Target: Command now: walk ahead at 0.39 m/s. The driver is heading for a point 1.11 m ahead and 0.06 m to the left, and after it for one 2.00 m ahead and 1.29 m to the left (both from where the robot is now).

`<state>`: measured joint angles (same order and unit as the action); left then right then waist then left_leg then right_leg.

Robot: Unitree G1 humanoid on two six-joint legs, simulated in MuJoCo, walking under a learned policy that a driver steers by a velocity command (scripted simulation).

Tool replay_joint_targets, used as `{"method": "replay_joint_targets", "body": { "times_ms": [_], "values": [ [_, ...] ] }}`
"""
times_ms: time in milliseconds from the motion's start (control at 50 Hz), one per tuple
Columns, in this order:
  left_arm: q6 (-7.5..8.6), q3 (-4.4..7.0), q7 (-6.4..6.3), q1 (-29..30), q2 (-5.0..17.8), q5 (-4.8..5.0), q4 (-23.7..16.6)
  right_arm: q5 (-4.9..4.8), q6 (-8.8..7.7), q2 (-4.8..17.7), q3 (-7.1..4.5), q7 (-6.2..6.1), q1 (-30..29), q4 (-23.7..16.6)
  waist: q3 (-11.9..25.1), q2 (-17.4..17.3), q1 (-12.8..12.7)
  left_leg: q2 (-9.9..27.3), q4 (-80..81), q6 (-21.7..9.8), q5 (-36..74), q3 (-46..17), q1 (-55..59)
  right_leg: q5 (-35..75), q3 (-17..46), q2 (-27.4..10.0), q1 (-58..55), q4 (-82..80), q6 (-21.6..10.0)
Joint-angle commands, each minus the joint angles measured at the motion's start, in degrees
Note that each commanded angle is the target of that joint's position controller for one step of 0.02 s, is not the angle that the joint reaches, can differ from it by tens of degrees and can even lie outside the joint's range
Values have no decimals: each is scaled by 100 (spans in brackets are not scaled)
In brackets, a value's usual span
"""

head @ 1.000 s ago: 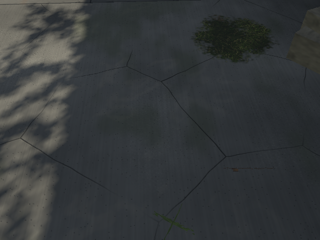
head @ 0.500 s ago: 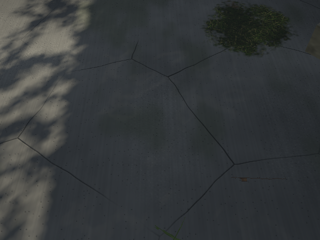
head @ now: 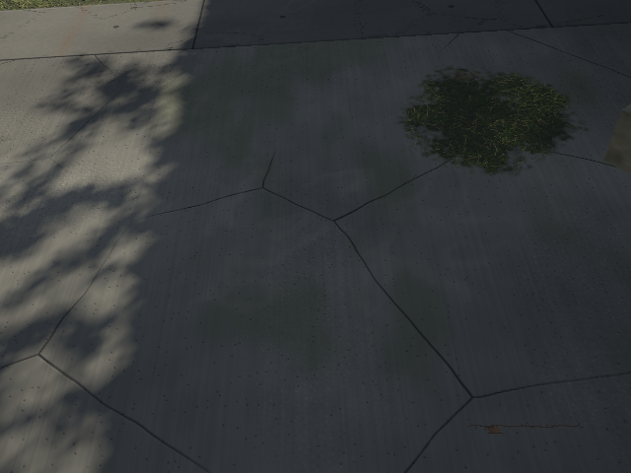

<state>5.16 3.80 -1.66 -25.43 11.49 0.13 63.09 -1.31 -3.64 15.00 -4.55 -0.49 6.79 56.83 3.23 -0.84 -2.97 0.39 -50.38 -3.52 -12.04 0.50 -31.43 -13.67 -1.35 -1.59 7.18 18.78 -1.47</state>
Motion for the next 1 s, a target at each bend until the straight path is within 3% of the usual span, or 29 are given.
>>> {"method": "replay_joint_targets", "body": {
  "times_ms": [20, 100, 180, 220, 260, 280, 300, 320, 340, 360, 380, 420, 460, 520, 560, 640, 720, 760, 780, 800, 820, 840, 860, 880, 900, 920, 940, 960, 1000],
  "values": [
    [128, 62, 33, -76, 573, 10, -261, 29, -101, 188, -43, 49, -613, -330, -700, 732, 76, 343, 50, 114, 562, -74, -1410, -577, 1361, -1265, -599, -1368, -737],
    [87, 104, 10, -308, 819, -2, -294, -25, -100, 27, 69, 106, -1248, -531, -868, 843, -159, 264, 1128, 257, 914, 171, -782, -57, 873, -1155, -309, -1399, -767],
    [53, 169, 41, -487, 950, 86, -234, -77, -130, 126, 126, 195, -1538, -672, -1033, 946, -266, 216, 1739, 176, 642, 313, -302, 166, 722, -1297, -376, -1180, -819],
    [19, 213, 51, -443, 993, 136, -207, -79, -153, 247, 110, 231, -1431, -716, -1054, 1009, -122, 194, 1996, 13, 366, 317, 40, 349, 741, -1460, -471, -952, -790],
    [-10, 227, 47, -158, 1017, 149, -273, -62, -165, 506, -33, 214, -488, -474, -629, 986, 443, -55, 2174, -178, 302, 479, 1341, 1846, 499, -1340, -287, -48, -630],
    [-10, 182, 51, -17, 896, 126, -338, -84, -171, 815, -205, 174, 539, -159, 4, 739, 899, -30, 2196, -360, 347, 354, 2702, 2690, 168, -1033, 122, 1166, -449],
    [8, 82, 63, 95, 658, -6, -554, -15, -161, 1344, -355, 106, 1683, 56, 987, -320, 1283, 1263, 2252, -746, 63, -1219, 4473, 1363, -193, -645, 1444, 3336, -168],
    [161, -89, 89, -274, -56, 67, -677, 67, -150, 1571, -332, 162, 1928, 118, 1557, -1829, 966, 2320, 3388, -1523, -1205, -3971, 5559, -1831, 143, 353, 3330, 5059, 74],
    [282, 41, 106, 87, 485, 219, -664, 68, -203, 1115, -193, 192, 1579, 74, 1087, -1206, 978, 2211, 3632, -1388, -1502, -4017, 5041, -1696, 784, 41, 3895, 5931, -48],
    [336, 96, 124, 482, 713, 270, -799, 40, -235, 730, -83, 208, 1039, -60, 469, -909, 826, 2025, 3596, -1142, -1080, -3110, 4374, -1157, 660, -264, 4149, 6019, -211],
    [317, 118, 80, 665, 732, 230, -810, 62, -251, 499, -4, 244, 572, -176, 164, -389, 621, 1771, 3695, -971, -429, -2363, 3565, -556, 527, -551, 3813, 5796, -247],
    [190, 172, 19, 642, 567, 129, -822, 153, -266, 183, 95, 280, 316, -157, -156, -387, 308, 1330, 3958, -825, 370, -1455, 2583, 29, 508, -812, 3212, 5230, -270],
    [71, 171, 18, 645, 418, 139, -880, 151, -276, 219, 104, 228, 556, -22, -306, -425, 197, 1225, 4119, -861, 1013, -1097, 2308, 158, 439, -846, 3100, 4875, -236],
    [21, 175, 41, 1315, 468, 53, -1184, 148, -272, 477, 75, 99, 905, 93, -564, -214, 236, 1263, 4265, -945, 1687, -861, 2372, 758, 374, -836, 3622, 4014, -39],
    [31, 133, 94, 1787, 420, 36, -1358, 143, -241, 504, 85, 38, 1045, 95, -649, -177, 321, 1161, 4307, -870, 1833, -635, 2398, 1347, 309, -760, 3637, 3179, 18],
    [52, 20, 226, 2714, 341, 92, -1617, 78, -231, 606, 72, 1, 1477, 160, -847, -172, 603, 1048, 4435, -736, 1590, -342, 2555, 2053, 20, -453, 3237, 1848, -21],
    [95, -34, 383, 3301, 418, 130, -1891, 35, -127, 660, 29, -20, 1902, 322, -1001, -176, 722, 1389, 4084, -708, 1818, -362, 3491, 1699, 49, -339, 3440, 1260, -179],
    [116, 0, 438, 3214, 564, 140, -1942, 37, -74, 751, -16, -32, 1844, 315, -851, -281, 555, 1493, 3715, -617, 2643, -325, 3800, 1254, -31, -196, 3062, 1083, -325],
    [122, 62, 438, 2928, 715, 132, -1893, 44, -53, 828, -41, -35, 1756, 285, -607, -415, 365, 1475, 3348, -554, 3623, -277, 3866, 1042, -158, -14, 2513, 1079, -416],
    [124, 169, 423, 2276, 923, 123, -1726, 52, -18, 854, -48, -31, 1635, 254, -188, -503, -11, 1334, 2569, -461, 4579, -134, 3800, 1006, -315, 200, 1574, 1026, -558],
    [113, 311, 382, 1196, 1215, 110, -1407, 81, 0, 741, 3, -25, 1530, 178, 450, -468, -486, 1041, 1309, -286, 4529, 57, 3128, 1207, -192, 127, -7, 1121, -769],
    [103, 440, 332, 227, 1733, -31, -1210, 142, -49, 303, 138, 10, 1937, 48, 1437, 431, -490, 436, -889, 14, 2469, 289, 1057, 957, 1750, -1311, -2401, 1245, -1432],
    [81, 376, 359, -31, 1684, -14, -1112, 95, -199, -197, 308, 77, 2335, 135, 2251, 1510, -298, -412, -2325, 157, -1992, -377, -319, -3, 4207, -2221, -3425, 244, -1964],
    [86, 241, 353, 226, 1223, 39, -1143, -78, -319, 428, 135, 104, 1722, 38, 1675, 1123, -398, -77, -2862, 24, -1963, -828, -931, -343, 3959, -1966, -3031, -31, -1635],
    [96, 174, 333, 849, 1045, 68, -1266, -164, -380, 637, 85, 90, 1176, -157, 786, 859, -260, 230, -2794, -45, -1433, -585, -1170, 78, 3050, -1804, -2067, -177, -1404],
    [114, 116, 339, 1310, 898, 20, -1351, -112, -384, 623, 62, 40, 917, -192, 344, 346, -62, 496, -2491, -45, -917, -471, -913, 644, 2419, -1611, -1092, -372, -1307],
    [142, 74, 365, 1554, 751, -41, -1368, -33, -322, 542, 16, 3, 922, -175, 63, 266, 170, 685, -2166, -44, -628, -465, -557, 1012, 1928, -1395, -365, -560, -1216],
    [161, 45, 389, 1626, 646, -83, -1336, -11, -228, 389, 16, -3, 1109, -137, 26, 389, 357, 808, -1963, -51, -461, -511, -199, 1012, 1661, -1254, 39, -742, -1177],
    [181, 50, 380, 1500, 684, -48, -1229, -9, -97, 186, 21, -25, 1223, -104, -134, 444, 469, 875, -1590, 8, -352, -439, -69, 1009, 1315, -1137, 421, -1033, -1241]
  ]
}}
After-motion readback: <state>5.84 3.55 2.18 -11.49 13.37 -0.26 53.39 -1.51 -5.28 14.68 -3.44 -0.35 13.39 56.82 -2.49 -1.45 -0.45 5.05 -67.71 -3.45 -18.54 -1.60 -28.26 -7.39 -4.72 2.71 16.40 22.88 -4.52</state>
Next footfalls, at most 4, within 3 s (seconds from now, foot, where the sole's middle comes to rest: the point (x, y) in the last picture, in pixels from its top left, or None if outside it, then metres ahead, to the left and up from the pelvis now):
0.28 left None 0.25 0.17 -0.79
0.82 right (384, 452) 0.61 -0.04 -0.79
1.40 left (282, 335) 0.91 0.21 -0.79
1.86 right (360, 270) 1.13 0.01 -0.79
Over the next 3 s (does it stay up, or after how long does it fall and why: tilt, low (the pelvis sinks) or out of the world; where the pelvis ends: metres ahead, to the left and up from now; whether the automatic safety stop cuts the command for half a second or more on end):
stays up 1.13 0.20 -0.01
